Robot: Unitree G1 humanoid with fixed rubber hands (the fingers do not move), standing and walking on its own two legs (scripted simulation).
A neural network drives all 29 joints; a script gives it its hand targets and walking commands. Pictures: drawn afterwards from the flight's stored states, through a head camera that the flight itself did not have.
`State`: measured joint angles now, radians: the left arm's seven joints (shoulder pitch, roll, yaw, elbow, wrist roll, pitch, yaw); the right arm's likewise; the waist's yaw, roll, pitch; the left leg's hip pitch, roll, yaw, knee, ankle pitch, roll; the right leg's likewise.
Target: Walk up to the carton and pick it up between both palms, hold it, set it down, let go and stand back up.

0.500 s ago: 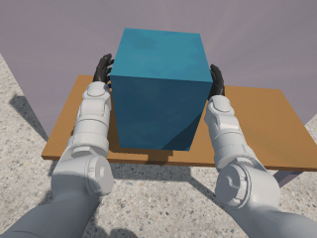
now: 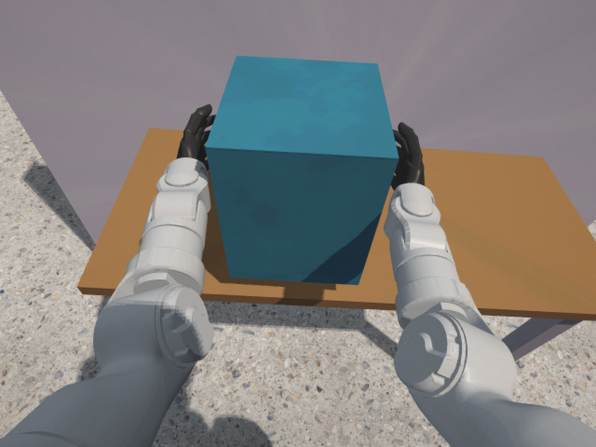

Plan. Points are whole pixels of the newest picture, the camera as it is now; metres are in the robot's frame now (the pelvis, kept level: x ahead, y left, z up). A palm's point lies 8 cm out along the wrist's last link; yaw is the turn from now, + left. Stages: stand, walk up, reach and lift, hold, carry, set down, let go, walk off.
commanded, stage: set down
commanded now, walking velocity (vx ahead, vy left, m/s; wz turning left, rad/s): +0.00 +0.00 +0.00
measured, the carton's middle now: (300, 175) +0.46 +0.04 +0.10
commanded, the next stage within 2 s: none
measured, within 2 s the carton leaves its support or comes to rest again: rests again in 0.84 s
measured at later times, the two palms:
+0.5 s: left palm (205, 173) +0.45 +0.18 +0.10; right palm (402, 197) +0.44 -0.11 +0.10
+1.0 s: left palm (205, 175) +0.45 +0.18 +0.09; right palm (401, 202) +0.43 -0.11 +0.09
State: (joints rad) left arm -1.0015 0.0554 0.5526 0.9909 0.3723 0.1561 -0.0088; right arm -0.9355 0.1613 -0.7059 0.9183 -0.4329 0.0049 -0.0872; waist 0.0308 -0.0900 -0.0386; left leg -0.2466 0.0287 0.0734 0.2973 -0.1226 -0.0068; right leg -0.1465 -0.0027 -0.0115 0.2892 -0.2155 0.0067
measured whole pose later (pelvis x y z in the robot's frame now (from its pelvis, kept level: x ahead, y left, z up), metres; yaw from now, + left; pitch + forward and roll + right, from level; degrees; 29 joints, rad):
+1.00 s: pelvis +0.00 +0.00 +0.00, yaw -1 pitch +12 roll +0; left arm -1.05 0.07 0.64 1.13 0.42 0.00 -0.02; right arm -0.93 0.21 -0.82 0.88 -0.58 -0.08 -0.07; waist 0.03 -0.08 -0.08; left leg -0.40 0.03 0.09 0.29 -0.09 0.00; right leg -0.32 0.00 0.00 0.31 -0.20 0.01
